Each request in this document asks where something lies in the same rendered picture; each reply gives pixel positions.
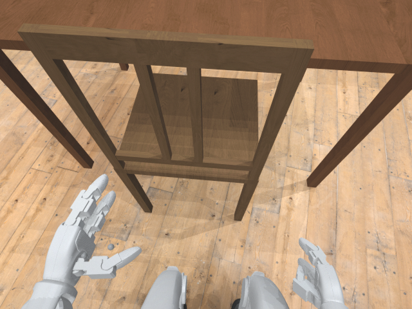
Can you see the right robot thigh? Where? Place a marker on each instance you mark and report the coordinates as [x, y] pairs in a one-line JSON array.
[[258, 292]]

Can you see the robot left forearm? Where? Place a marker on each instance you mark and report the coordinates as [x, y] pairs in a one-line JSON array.
[[50, 294]]

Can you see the chair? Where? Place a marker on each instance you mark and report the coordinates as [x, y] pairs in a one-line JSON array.
[[180, 126]]

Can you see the left robot thigh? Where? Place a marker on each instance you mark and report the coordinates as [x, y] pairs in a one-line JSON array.
[[167, 292]]

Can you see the left robot hand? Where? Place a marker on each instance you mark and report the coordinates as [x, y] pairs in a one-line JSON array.
[[76, 236]]

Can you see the right robot hand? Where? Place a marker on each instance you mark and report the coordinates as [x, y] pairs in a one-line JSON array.
[[322, 284]]

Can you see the table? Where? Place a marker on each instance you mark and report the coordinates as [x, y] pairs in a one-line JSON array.
[[350, 35]]

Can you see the robot thigh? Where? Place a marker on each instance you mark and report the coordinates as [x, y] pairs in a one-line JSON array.
[[258, 292], [167, 292]]

